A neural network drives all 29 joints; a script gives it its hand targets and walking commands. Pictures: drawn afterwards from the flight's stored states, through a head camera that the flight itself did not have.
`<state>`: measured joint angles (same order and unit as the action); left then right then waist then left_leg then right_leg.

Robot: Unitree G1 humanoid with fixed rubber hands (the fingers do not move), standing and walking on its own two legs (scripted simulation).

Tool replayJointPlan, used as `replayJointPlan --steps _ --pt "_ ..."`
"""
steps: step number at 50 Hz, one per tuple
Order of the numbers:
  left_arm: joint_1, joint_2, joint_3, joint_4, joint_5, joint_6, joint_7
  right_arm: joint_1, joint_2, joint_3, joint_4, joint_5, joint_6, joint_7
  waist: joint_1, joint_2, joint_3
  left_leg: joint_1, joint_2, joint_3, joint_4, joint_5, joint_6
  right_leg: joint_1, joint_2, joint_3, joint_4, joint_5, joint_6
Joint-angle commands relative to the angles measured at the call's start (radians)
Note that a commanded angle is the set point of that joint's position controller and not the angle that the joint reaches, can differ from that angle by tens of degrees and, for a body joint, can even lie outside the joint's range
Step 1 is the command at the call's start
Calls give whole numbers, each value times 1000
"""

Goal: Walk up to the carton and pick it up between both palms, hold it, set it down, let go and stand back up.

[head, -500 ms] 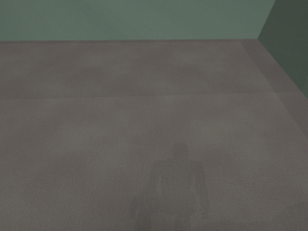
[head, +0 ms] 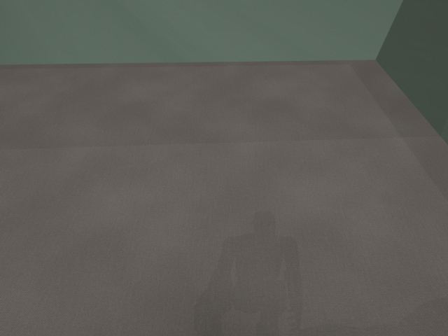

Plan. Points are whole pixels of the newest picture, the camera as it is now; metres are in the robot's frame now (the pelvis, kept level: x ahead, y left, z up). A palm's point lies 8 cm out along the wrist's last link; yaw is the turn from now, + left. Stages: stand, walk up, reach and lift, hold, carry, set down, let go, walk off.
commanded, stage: stand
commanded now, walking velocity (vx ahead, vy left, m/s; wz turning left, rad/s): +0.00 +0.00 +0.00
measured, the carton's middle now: out of the picture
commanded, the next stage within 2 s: walk up in 0.84 s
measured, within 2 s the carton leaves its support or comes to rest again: neither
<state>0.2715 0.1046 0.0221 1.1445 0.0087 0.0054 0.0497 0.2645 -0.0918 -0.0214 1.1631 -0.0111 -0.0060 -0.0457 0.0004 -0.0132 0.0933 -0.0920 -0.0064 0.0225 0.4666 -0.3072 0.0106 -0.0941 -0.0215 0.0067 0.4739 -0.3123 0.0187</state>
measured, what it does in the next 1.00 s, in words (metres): stands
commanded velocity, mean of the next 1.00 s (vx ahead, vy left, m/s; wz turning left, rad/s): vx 0.00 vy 0.00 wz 0.00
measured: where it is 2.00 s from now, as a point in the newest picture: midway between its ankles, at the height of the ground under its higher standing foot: outside the picture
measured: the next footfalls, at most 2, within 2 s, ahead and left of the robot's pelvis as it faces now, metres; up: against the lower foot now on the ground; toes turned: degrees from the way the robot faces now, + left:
right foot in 1.32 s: -0.02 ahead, -0.11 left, +0.00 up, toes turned +6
left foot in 1.86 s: -0.14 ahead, +0.06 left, +0.00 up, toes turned +38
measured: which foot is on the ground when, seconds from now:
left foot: down 0.00-1.00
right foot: down 0.00-1.00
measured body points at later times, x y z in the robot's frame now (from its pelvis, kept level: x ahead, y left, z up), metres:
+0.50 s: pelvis -0.01 +0.01 +0.00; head +0.00 +0.01 +0.45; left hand -0.03 +0.20 -0.17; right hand -0.03 -0.19 -0.16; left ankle -0.03 +0.11 -0.74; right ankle -0.03 -0.13 -0.74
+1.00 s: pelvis -0.02 +0.02 +0.00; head -0.02 +0.03 +0.45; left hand -0.05 +0.21 -0.17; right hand -0.05 -0.17 -0.16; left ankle -0.03 +0.11 -0.74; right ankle -0.03 -0.13 -0.74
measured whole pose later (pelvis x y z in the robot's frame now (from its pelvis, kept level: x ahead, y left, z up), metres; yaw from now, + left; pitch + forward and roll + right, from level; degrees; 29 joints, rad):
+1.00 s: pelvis -0.02 +0.02 +0.00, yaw +1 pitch -5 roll +0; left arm 0.29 0.07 0.00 1.21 0.01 0.01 0.05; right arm 0.31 -0.07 0.00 1.16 -0.01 -0.01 -0.04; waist -0.01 -0.01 0.08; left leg -0.11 -0.03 0.03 0.46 -0.27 0.04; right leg -0.09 -0.05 0.00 0.44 -0.26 0.05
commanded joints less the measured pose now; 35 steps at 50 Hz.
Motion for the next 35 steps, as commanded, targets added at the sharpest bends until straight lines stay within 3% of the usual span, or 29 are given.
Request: replayJointPlan --steps 1,2,3,6,8,9,10,11,13,14,15,16,17,20,21,24,26,27,31,35 --pt "81 60 1 3 5 -8 3 92 -77 -7 -3 1 -6 -5 -9 31 15 -4 97 -52 -90 375 25 -46 -61 30 -69 338 -36" --pt "97 62 5 10 3 -10 4 96 -82 -10 -2 -3 -5 -9 -4 1 12 -10 96 -58 -97 361 28 -39 -52 27 -71 313 -30" --pt "98 42 -2 13 0 -5 6 100 -108 -14 -9 2 -5 -5 -7 15 17 -30 92 -55 -101 333 29 -22 -54 37 -85 298 -30" --pt "67 76 3 6 5 -4 3 89 -103 -12 1 1 -7 -8 1 -22 44 -114 90 -67 -115 287 31 15 -62 29 -83 300 -28" --pt "79 90 12 11 -1 -4 4 78 -85 -4 -4 2 -10 -5 4 30 67 -74 84 -59 -128 291 30 -26 -71 43 -91 277 -37" --pt "93 60 5 29 0 0 2 98 -108 -9 -7 3 -12 0 -3 -23 24 -42 80 -56 -118 263 26 -18 -61 32 -93 276 -34" --pt "87 69 6 13 4 -2 3 97 -111 -11 8 1 -11 -7 2 26 75 -72 95 -58 -115 319 30 -24 -77 29 -85 308 -33" --pt "85 34 -4 22 -4 1 5 99 -84 -2 -2 4 -11 -8 -2 -39 55 -57 99 -65 -121 323 30 -25 -73 32 -88 294 -31" --pt "104 71 3 36 3 -1 9 100 -91 -7 -2 -4 -11 -9 0 -25 70 -50 91 -70 -120 299 27 -46 -63 29 -96 291 -26" --pt "118 63 7 47 -2 -2 7 103 -52 5 -1 -2 -14 -7 6 15 42 -27 98 -71 -106 328 31 -27 -67 35 -93 299 -34" --pt "126 51 -2 53 1 -2 3 115 -88 -4 0 -2 -11 -3 1 -14 24 -19 90 -68 -111 335 33 -25 -60 25 -97 303 -25" --pt "103 75 5 42 0 -2 3 113 -83 -2 -4 2 -11 -4 0 3 37 -20 92 -58 -110 351 32 -34 -63 22 -97 291 -25" --pt "82 67 0 39 -1 -7 7 139 -85 -4 12 -1 -8 -6 -16 57 48 -27 90 -48 -115 361 28 -26 -79 45 -97 303 -32" --pt "80 28 -11 40 -6 -1 4 98 -73 6 -14 8 -8 -8 0 52 75 -48 88 -55 -126 313 23 -57 -66 29 -95 261 -25" --pt "76 39 -9 43 0 -1 4 105 -60 5 -4 6 -2 -5 -4 8 91 -73 83 -55 -122 285 19 -44 -64 25 -106 241 -24" --pt "72 51 -2 37 0 -3 7 116 -64 5 5 -2 -5 -11 -5 62 57 -48 86 -65 -128 283 30 -36 -74 40 -108 228 -34" --pt "90 39 -9 55 -3 -3 5 102 -67 3 -11 3 -10 -5 -2 -26 40 -55 88 -70 -129 216 23 -38 -57 24 -127 215 -27" --pt "73 31 -9 47 1 -5 -1 92 -91 1 -16 1 -9 -9 -3 -41 48 -50 83 -69 -134 233 34 -39 -64 24 -119 231 -19" --pt "75 47 -6 49 -3 0 5 133 -53 10 1 -1 -4 -7 -13 24 89 -80 76 -49 -131 250 21 -51 -63 24 -110 227 -23" --pt "98 51 -1 55 2 -5 1 118 -71 8 0 -1 -14 -4 -3 11 12 -57 87 -70 -123 262 34 -18 -71 20 -113 228 -26"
